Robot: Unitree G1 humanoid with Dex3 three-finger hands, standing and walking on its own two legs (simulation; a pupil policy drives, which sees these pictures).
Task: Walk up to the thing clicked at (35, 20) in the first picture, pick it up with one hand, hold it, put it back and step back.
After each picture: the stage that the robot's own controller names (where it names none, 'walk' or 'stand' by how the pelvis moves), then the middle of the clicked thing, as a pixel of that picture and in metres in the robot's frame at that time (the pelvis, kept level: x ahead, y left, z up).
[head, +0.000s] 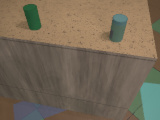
stand; (32, 17) +0.73 +0.29 +0.04
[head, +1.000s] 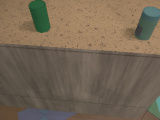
walk; (40, 17) +0.61 +0.20 +0.08
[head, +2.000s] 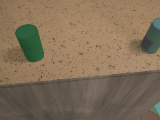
walk; (31, 44) +0.43 +0.20 +0.08
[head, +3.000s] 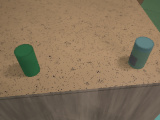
stand; (28, 61) +0.43 +0.24 +0.05
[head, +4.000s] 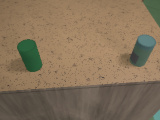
stand; (30, 56) +0.45 +0.23 +0.04
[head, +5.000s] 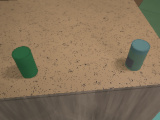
stand; (25, 63) +0.43 +0.25 +0.04
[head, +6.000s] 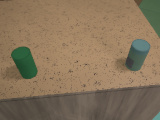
stand; (25, 63) +0.42 +0.25 +0.04
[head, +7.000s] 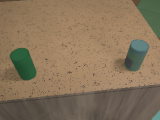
stand; (24, 64) +0.42 +0.25 +0.04
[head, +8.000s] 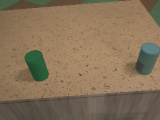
rise first; (37, 66) +0.42 +0.24 +0.04
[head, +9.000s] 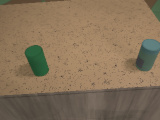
go down; (37, 61) +0.43 +0.24 +0.04
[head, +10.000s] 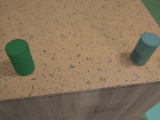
go down; (21, 58) +0.41 +0.22 +0.06
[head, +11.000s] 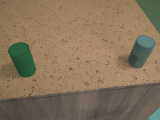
approach; (23, 60) +0.42 +0.23 +0.06
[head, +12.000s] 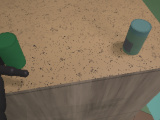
close; (11, 52) +0.43 +0.24 +0.09
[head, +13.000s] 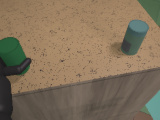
lift; (14, 57) +0.41 +0.22 +0.09
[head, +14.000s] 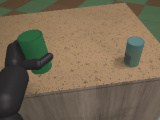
lift; (36, 52) +0.35 +0.16 +0.21
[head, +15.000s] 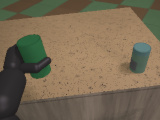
hold; (35, 57) +0.34 +0.17 +0.20
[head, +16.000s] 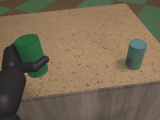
hold; (32, 56) +0.35 +0.18 +0.19
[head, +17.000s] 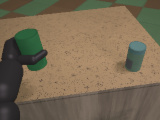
crouch; (32, 50) +0.37 +0.18 +0.20
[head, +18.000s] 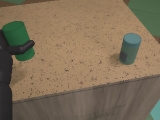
lower; (19, 41) +0.44 +0.21 +0.16
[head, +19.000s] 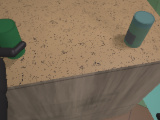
lower; (9, 40) +0.46 +0.23 +0.10
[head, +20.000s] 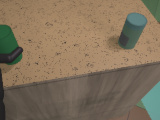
lower; (6, 45) +0.44 +0.24 +0.10
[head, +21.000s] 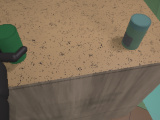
lower; (11, 45) +0.45 +0.23 +0.09
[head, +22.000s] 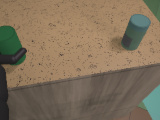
lower; (10, 46) +0.44 +0.23 +0.09
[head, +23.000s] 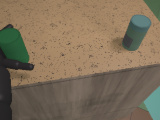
withdraw; (14, 48) +0.43 +0.22 +0.09
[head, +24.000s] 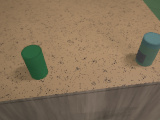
sink last; (35, 63) +0.40 +0.20 +0.07
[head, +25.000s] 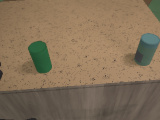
stand; (41, 57) +0.44 +0.22 +0.06
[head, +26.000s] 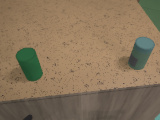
stand; (30, 65) +0.40 +0.22 +0.05
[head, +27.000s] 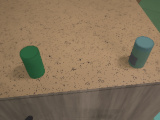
stand; (33, 62) +0.42 +0.22 +0.05
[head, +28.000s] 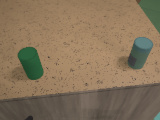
stand; (31, 64) +0.41 +0.23 +0.05
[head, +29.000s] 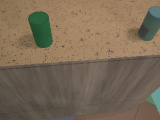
walk; (41, 30) +0.50 +0.17 +0.07
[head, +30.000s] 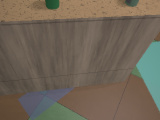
walk; out of the picture +0.74 +0.19 +0.06
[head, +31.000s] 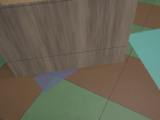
stand; out of the picture +1.10 +0.30 +0.06
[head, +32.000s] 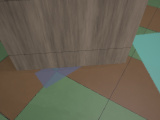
stand; out of the picture +1.11 +0.21 +0.05
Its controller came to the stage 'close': yes
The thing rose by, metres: 0.21
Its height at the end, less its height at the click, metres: +0.00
